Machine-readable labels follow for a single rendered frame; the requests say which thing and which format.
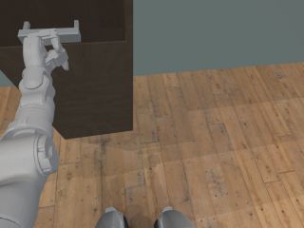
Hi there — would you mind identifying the handle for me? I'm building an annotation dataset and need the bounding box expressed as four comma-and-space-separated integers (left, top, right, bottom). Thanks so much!
17, 20, 81, 44

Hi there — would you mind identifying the robot left shin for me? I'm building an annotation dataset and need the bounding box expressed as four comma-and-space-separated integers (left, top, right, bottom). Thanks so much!
104, 207, 118, 213

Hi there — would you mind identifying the robot right shin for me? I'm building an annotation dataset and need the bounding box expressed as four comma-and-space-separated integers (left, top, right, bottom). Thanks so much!
162, 206, 173, 213

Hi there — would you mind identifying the robot left upper arm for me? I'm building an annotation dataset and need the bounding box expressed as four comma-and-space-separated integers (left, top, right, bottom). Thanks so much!
0, 133, 60, 228

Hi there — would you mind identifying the robot shin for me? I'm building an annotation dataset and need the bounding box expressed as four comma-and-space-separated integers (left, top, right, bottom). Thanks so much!
162, 206, 173, 213
104, 207, 118, 213

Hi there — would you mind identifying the drawer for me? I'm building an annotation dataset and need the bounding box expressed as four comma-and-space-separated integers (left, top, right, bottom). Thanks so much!
0, 0, 125, 48

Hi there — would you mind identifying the cabinet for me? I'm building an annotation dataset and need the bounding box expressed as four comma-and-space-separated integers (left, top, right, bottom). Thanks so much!
0, 0, 133, 140

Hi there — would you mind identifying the robot left forearm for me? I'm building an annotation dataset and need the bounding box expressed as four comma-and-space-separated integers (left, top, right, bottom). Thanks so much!
0, 66, 55, 141

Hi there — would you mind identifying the left robot hand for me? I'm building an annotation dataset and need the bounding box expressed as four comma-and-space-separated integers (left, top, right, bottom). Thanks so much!
23, 28, 69, 74

